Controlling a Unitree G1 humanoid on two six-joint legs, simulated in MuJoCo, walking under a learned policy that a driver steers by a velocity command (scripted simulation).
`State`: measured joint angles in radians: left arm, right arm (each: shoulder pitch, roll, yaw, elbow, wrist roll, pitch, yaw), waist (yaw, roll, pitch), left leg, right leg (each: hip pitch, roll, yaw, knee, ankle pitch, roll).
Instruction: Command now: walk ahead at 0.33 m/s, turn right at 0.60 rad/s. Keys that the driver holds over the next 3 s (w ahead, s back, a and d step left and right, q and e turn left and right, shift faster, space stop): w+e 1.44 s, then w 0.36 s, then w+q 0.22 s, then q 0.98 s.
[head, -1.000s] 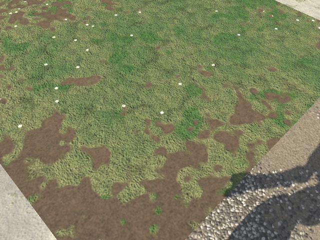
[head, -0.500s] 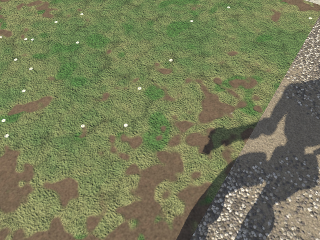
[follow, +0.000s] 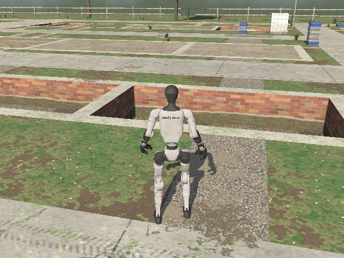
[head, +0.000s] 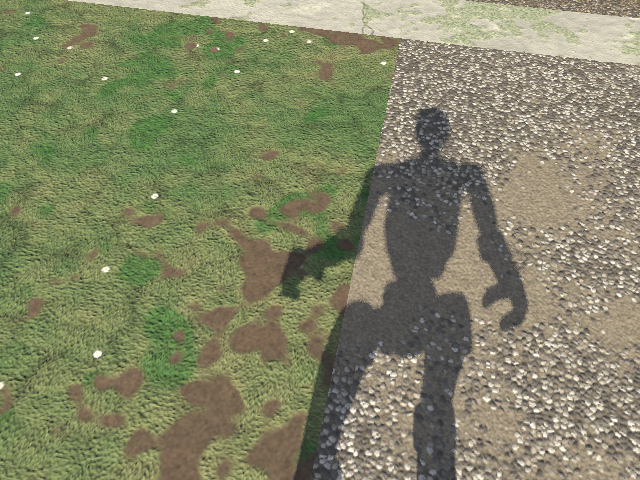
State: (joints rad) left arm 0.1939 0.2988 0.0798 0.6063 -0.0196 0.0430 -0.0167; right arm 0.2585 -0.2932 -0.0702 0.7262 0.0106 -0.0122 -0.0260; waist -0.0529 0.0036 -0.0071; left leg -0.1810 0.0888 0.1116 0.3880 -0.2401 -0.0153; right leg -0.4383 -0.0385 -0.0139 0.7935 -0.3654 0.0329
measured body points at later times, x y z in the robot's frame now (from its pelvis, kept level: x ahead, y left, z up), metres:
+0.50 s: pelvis +0.21 -0.06 -0.02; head +0.24 -0.08 +0.43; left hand +0.28 +0.23 -0.12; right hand +0.39 -0.35 -0.08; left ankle +0.40 +0.02 -0.73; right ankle +0.02 -0.13 -0.75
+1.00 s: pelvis +0.45 -0.17 -0.02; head +0.47 -0.21 +0.43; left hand +0.77 -0.11 -0.09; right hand +0.30 -0.44 -0.15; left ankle +0.39 +0.02 -0.75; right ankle +0.51 -0.35 -0.73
